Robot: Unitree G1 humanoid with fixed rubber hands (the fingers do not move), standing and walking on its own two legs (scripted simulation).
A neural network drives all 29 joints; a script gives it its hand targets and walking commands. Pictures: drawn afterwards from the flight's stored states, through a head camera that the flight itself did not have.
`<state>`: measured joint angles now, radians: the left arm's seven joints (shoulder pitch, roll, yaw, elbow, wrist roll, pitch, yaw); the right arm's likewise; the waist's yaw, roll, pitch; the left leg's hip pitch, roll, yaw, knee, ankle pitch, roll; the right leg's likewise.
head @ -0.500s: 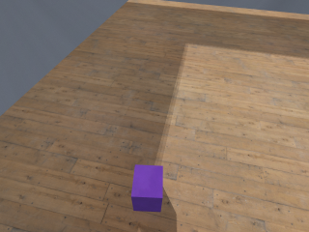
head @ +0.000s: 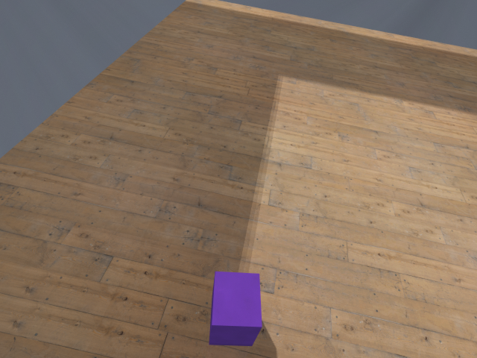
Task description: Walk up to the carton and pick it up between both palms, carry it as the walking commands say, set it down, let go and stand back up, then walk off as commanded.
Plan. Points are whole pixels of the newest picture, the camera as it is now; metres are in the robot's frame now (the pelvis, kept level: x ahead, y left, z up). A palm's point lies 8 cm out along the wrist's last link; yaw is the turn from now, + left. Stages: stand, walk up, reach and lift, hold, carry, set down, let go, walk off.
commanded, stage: walk up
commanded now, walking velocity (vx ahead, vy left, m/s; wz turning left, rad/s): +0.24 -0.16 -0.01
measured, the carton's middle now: (233, 309) +0.46 -0.07 -0.67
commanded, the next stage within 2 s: stand in 1.08 s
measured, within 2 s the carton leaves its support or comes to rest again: neither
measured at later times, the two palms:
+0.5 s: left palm out of the picture +0.15 +0.17 -0.14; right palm out of the picture +0.07 -0.27 -0.16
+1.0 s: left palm out of the picture +0.09 +0.13 -0.14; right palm out of the picture +0.05 -0.33 -0.16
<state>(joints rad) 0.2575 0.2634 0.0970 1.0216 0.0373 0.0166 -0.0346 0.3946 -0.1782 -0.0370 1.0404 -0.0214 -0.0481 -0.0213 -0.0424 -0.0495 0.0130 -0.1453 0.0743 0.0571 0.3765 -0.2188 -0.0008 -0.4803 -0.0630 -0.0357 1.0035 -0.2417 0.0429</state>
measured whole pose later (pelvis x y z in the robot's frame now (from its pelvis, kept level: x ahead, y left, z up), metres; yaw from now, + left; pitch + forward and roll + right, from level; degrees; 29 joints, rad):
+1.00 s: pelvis +0.06 -0.10 -0.01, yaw -1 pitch -1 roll +0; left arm 0.26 0.15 0.03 1.04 0.02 0.00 0.02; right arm 0.29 -0.20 -0.05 1.06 0.00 0.03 -0.03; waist -0.02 0.04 0.02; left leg -0.19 0.08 0.00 0.42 -0.21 -0.02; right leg -0.17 -0.01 -0.04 0.43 -0.25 0.00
